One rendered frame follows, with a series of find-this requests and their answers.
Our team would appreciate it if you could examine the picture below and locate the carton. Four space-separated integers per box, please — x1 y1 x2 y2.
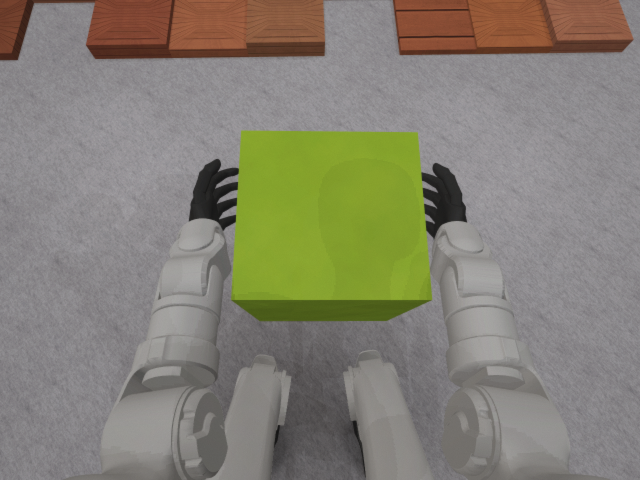
231 131 432 321

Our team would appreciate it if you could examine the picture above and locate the robot left shin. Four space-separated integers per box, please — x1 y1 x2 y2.
234 355 279 391

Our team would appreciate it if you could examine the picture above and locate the right robot foot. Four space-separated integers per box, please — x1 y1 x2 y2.
353 421 366 477

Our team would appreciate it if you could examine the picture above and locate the right robot upper arm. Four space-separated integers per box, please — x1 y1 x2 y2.
441 384 610 480

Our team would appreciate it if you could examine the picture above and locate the robot right hand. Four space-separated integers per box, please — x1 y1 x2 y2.
421 163 467 238

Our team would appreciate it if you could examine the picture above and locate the robot left hand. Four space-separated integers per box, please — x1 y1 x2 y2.
189 159 239 231

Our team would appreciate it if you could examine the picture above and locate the left robot upper arm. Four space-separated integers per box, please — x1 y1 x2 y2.
63 385 228 480

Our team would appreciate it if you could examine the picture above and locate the robot right forearm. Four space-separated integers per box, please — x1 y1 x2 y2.
430 221 570 463

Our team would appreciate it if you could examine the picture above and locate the robot left forearm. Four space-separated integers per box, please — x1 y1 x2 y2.
100 218 231 467

